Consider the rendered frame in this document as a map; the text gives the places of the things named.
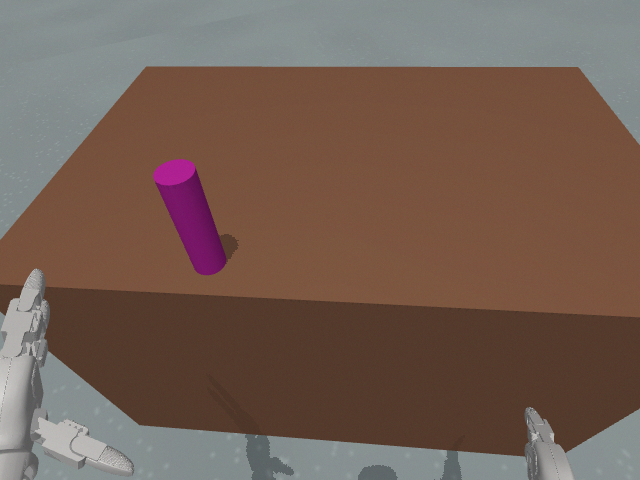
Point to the can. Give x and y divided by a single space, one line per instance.
180 187

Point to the left robot arm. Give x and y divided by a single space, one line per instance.
18 464

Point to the left robot hand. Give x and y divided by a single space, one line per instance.
22 420

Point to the right robot hand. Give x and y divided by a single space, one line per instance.
546 460

